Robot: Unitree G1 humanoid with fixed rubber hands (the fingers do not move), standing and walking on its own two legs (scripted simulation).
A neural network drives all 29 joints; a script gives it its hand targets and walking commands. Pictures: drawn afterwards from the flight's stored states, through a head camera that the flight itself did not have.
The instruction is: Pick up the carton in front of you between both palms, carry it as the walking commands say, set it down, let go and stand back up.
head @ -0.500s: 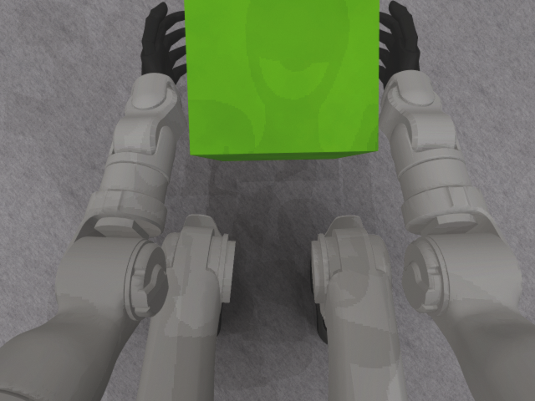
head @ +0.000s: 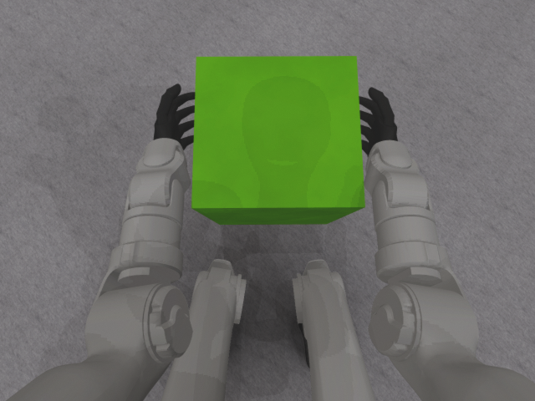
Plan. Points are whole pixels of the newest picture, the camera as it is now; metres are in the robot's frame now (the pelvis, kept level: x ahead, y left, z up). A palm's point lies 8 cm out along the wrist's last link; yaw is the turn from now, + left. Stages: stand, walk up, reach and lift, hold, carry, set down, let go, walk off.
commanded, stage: reach and lift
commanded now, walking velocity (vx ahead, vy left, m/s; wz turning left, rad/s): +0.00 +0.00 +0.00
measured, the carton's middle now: (274, 157) +0.47 -0.01 -0.13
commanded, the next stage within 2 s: none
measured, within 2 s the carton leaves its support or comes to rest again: neither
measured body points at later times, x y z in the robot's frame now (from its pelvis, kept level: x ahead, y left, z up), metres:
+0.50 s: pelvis +0.06 +0.00 +0.15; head +0.18 -0.01 +0.58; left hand +0.44 +0.15 +0.10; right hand +0.44 -0.16 +0.10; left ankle +0.10 +0.13 -0.48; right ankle +0.11 -0.13 -0.48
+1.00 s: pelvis +0.10 +0.00 +0.25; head +0.09 +0.00 +0.70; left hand +0.41 +0.15 +0.25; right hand +0.40 -0.15 +0.25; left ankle +0.10 +0.13 -0.48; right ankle +0.11 -0.13 -0.48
